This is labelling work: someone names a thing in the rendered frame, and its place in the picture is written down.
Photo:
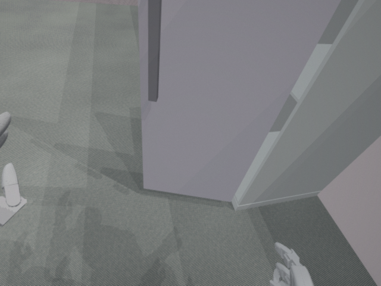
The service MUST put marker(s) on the fridge door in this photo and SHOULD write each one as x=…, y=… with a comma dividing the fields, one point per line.
x=226, y=69

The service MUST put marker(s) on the handle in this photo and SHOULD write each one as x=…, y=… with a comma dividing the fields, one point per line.
x=154, y=31

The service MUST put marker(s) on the robot left hand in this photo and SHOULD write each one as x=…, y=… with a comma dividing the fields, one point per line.
x=12, y=202

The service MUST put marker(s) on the robot right hand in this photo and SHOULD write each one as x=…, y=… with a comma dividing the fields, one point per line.
x=298, y=275

